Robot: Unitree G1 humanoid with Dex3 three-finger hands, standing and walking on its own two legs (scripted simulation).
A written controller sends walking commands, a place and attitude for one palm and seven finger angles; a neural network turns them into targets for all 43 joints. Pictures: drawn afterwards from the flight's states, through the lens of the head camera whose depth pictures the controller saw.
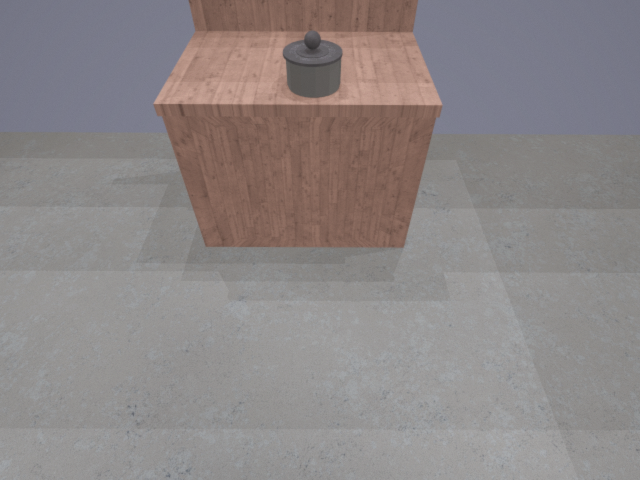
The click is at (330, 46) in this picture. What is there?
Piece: lid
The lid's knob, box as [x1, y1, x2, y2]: [304, 30, 320, 48]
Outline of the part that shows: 312,30 307,32 304,37 304,42 309,48 317,47 320,42 320,37 318,33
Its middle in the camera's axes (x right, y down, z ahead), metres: -0.03 -0.57 +1.11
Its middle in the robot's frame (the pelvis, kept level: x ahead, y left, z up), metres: +1.22 +0.08 +0.03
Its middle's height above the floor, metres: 0.81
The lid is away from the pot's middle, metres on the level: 0.00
